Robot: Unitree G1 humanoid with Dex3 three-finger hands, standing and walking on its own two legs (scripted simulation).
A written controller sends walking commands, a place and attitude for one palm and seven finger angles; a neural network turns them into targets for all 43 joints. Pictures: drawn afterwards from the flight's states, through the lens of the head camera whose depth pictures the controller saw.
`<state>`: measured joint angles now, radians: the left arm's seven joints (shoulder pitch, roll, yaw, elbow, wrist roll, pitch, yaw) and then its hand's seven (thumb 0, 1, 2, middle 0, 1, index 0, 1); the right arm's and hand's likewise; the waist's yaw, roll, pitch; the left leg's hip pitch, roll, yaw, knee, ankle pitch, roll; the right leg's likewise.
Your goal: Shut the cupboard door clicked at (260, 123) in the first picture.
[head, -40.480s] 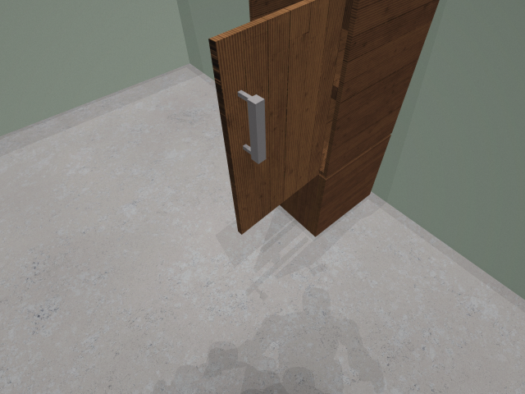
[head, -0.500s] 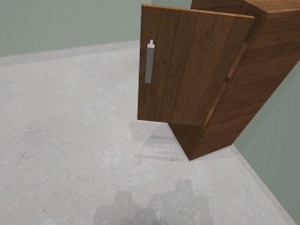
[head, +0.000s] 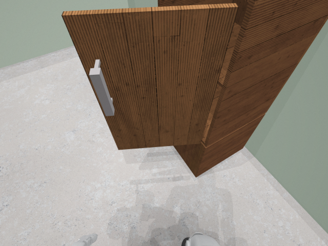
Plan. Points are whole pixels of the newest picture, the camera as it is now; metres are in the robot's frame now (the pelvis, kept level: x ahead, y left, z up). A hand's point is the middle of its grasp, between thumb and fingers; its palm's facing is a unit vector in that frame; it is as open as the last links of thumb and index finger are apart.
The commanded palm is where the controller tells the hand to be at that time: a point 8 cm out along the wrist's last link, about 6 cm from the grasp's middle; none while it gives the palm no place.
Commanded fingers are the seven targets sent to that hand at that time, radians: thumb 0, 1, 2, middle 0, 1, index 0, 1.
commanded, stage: come to a stop and stand still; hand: left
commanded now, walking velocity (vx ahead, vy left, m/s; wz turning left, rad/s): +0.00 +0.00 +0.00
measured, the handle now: (104, 89) +0.50 +0.17 +0.08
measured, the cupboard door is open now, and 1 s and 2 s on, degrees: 64 64 64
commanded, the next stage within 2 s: look again from close up in 1.40 s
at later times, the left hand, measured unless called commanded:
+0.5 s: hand out of the picture +0.09 +0.20 -0.15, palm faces +0.10 -0.97 -0.22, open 7.4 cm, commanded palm none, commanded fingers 0.00 0.90 0.90 -0.20 -0.30 -0.20 -0.30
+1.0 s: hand out of the picture +0.07 +0.20 -0.15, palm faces +0.02 -0.97 -0.22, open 7.4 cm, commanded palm none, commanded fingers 0.00 0.90 0.90 -0.20 -0.30 -0.20 -0.30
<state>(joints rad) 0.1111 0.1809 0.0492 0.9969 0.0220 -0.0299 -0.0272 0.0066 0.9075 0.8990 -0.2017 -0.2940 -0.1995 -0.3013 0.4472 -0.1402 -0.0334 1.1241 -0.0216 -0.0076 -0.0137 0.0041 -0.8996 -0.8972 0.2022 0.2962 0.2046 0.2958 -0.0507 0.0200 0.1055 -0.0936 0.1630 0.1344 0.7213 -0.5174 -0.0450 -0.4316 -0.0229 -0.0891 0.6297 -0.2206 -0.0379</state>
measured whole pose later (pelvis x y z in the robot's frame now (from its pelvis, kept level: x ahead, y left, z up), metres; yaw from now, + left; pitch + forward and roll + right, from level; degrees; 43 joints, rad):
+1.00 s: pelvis +0.01 +0.00 +0.02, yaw +1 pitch +0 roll +0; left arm 0.18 0.21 0.04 1.04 0.01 0.04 0.01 0.01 0.91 0.90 -0.20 -0.29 -0.20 -0.30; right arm 0.29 -0.20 -0.04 1.07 -0.02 0.03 -0.03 0.00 -0.90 -0.90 0.20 0.30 0.20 0.30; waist -0.03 0.00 0.04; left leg -0.30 0.05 0.02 0.52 -0.23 -0.03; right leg -0.14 -0.01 0.01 0.45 -0.34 0.01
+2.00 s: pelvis -0.03 +0.04 +0.01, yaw +3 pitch -2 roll -1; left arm 0.34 0.21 0.00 1.02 0.03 0.01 0.03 0.00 0.91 0.90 -0.20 -0.29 -0.20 -0.30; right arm 0.25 -0.17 -0.01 1.00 -0.02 0.01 -0.01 0.00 -0.92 -0.90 0.20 0.30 0.20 0.30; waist 0.01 -0.02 0.01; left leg -0.32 -0.02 0.04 0.52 -0.17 0.05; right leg -0.19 -0.05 0.02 0.51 -0.30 0.02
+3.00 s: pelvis +0.05 -0.02 +0.02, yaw +5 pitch +1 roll -1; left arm 0.35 0.15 0.03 1.03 0.03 -0.03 0.03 0.01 0.91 0.90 -0.20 -0.29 -0.20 -0.30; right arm 0.32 -0.13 -0.05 1.04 -0.03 0.01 0.00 0.01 -0.91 -0.90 0.20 0.30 0.20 0.30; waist -0.01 -0.03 0.00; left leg -0.47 0.04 0.10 0.86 -0.38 0.04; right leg -0.18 -0.03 -0.15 0.46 -0.29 -0.02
